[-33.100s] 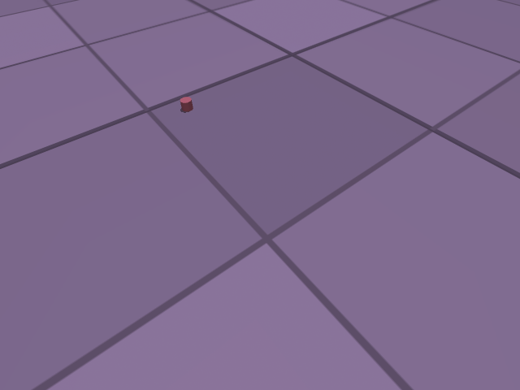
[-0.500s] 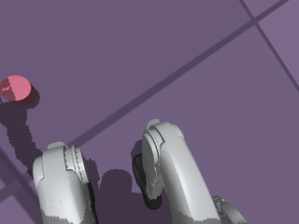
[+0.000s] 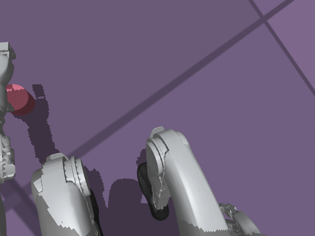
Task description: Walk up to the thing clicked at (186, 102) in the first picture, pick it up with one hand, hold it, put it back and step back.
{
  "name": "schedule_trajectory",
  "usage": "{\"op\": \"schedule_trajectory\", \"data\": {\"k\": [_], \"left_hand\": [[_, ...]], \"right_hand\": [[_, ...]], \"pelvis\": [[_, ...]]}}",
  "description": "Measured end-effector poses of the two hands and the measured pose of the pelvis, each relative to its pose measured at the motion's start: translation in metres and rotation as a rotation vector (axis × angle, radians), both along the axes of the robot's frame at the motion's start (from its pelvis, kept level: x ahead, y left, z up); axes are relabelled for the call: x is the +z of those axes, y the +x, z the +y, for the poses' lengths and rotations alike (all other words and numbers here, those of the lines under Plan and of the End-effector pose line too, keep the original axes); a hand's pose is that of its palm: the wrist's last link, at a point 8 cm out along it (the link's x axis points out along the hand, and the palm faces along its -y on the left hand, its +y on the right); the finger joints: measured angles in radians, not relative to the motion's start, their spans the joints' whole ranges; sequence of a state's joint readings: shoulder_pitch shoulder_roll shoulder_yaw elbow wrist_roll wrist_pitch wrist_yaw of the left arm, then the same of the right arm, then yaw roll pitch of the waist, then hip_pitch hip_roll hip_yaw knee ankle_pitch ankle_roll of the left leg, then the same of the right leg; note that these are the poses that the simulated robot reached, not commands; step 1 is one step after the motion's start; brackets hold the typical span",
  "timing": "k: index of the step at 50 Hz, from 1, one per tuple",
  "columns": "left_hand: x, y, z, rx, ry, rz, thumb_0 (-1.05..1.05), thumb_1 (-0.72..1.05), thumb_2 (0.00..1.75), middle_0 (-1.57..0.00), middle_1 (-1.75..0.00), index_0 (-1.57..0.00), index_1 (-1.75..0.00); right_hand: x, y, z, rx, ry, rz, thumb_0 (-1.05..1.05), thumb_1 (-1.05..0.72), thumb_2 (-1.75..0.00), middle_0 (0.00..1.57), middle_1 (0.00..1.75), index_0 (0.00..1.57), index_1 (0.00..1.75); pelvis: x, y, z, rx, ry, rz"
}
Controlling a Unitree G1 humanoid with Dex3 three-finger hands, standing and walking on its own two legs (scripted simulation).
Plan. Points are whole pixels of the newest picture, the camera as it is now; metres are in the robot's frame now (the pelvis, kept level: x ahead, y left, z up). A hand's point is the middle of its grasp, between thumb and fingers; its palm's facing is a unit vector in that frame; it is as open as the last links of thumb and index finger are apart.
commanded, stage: approach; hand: left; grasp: from above
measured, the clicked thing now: (16, 100) +0.50 +0.28 -0.30
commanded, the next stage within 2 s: rest palm in 0.36 s
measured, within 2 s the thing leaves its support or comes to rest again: neither
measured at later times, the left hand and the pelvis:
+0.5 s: hand out of the picture +0.48 +0.33 -0.19, palm faces -0.47 -0.10 -0.88, open 14.1 cm; pelvis +0.00 +0.00 -0.01, yaw +0 degrees
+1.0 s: hand (10, 95) +0.50 +0.28 -0.24, palm faces -0.39 -0.07 -0.92, open 14.1 cm; pelvis +0.00 +0.00 -0.02, yaw -3 degrees
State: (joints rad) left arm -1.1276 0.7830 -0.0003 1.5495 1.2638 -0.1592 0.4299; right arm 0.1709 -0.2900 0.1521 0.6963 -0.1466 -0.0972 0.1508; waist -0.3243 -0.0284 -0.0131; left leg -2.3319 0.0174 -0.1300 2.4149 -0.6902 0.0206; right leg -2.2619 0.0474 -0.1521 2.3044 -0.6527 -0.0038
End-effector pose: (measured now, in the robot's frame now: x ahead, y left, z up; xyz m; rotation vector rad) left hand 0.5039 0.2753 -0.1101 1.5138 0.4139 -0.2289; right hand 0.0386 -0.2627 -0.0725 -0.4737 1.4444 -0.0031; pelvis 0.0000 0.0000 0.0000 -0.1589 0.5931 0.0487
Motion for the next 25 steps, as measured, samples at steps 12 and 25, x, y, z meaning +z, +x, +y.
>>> {"op": "schedule_trajectory", "data": {"k": [12, 25], "left_hand": [[-0.005, 0.014, -0.012, 0.086, 0.036, 0.012, 0.00, -0.56, 1.03, -0.09, -1.05, -0.09, -1.06], [-0.023, -0.018, 0.056, 0.122, 0.012, 0.096, 0.00, -0.56, 1.04, -0.10, -1.07, -0.09, -1.07]], "right_hand": [[-0.004, -0.037, 0.005, -0.082, 0.038, 0.057, 0.00, -0.92, -0.90, 0.20, 0.30, 0.20, 0.30], [-0.007, -0.016, -0.001, 0.013, -0.011, 0.093, 0.00, -0.92, -0.89, 0.21, 0.30, 0.20, 0.30]], "pelvis": [[-0.004, 0.000, -0.001, -0.016, 0.009, 0.000], [-0.010, -0.002, 0.000, -0.002, -0.007, -0.030]]}}
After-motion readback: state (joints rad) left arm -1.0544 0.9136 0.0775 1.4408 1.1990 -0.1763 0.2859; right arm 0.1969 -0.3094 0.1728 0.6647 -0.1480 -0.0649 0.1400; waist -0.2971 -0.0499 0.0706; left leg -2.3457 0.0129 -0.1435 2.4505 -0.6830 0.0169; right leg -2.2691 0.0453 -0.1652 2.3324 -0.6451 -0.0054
